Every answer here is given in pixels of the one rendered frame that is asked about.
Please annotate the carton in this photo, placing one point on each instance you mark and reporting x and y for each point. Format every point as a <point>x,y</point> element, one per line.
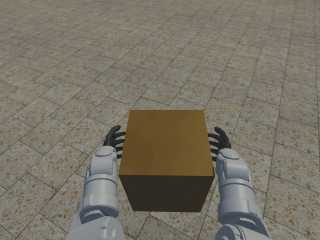
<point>166,163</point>

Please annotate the left robot hand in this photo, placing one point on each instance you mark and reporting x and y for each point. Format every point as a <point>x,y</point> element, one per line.
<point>110,139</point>

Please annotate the left robot forearm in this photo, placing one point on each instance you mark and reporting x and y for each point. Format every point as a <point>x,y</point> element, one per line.
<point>100,188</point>

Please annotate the right robot hand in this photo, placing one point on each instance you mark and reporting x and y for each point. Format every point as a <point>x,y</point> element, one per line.
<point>222,144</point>

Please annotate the right robot forearm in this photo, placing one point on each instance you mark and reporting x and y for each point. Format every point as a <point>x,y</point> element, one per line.
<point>236,193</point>

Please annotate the robot left upper arm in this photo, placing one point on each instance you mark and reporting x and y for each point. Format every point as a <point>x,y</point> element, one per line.
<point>103,228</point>

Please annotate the robot right upper arm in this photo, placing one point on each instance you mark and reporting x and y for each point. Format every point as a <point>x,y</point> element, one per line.
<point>232,231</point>

